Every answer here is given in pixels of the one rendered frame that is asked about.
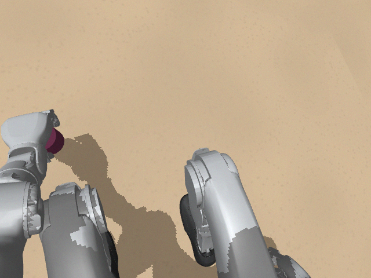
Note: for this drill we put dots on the left robot arm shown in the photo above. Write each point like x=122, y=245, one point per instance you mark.
x=21, y=206

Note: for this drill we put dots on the tin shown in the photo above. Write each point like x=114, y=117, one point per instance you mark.
x=55, y=142

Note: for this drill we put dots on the right robot foot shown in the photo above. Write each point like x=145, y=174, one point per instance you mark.
x=204, y=259

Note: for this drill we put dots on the right robot hand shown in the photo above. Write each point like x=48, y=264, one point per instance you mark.
x=287, y=267

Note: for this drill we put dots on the left robot foot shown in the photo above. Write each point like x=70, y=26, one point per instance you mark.
x=113, y=254

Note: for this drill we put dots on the left robot hand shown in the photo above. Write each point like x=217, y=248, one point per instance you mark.
x=34, y=128

